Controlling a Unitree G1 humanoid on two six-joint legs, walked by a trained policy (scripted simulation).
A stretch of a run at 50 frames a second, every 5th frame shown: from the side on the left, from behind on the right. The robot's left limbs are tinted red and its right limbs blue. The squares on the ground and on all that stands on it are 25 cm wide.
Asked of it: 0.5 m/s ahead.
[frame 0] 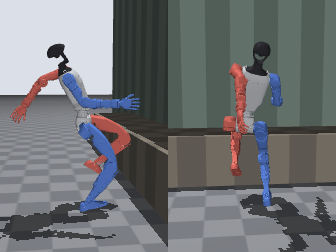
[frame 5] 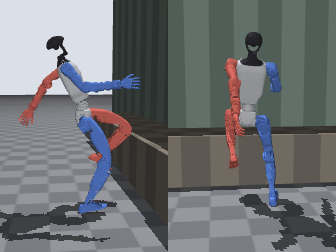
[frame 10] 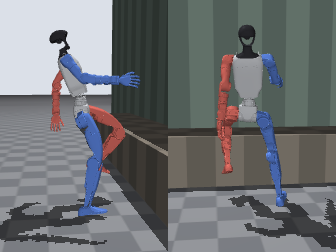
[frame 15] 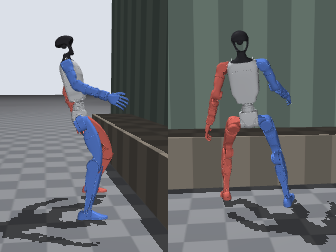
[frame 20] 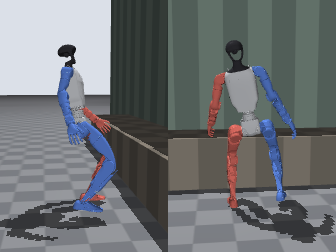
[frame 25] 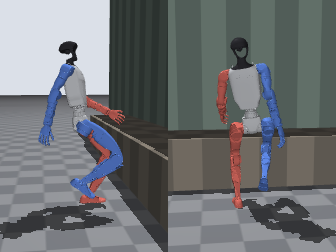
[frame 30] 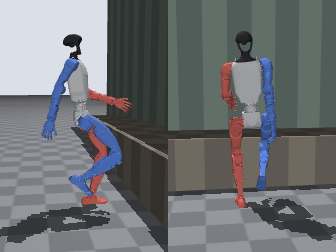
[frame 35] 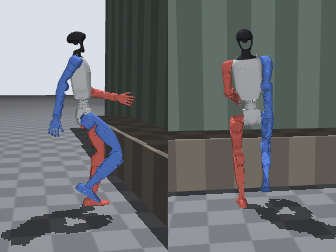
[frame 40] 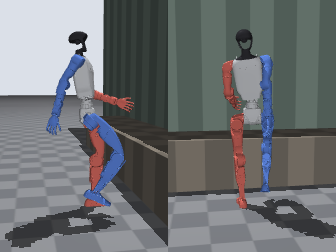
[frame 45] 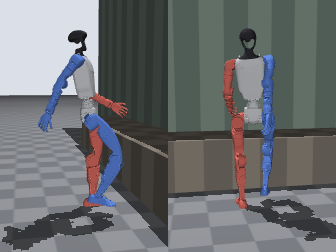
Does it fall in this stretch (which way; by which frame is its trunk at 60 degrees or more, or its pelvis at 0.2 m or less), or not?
no
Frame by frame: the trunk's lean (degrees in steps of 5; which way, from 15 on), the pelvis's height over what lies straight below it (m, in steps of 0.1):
0: 30 backward and to its right, 0.7
5: 25 backward, 0.7
10: 20 backward, 0.8
15: 15 backward, 0.7
20: 15 backward and to its left, 0.7
25: 15 backward and to its left, 0.7
30: 10, 0.8
35: 10, 0.8
40: 10, 0.8
45: 10, 0.8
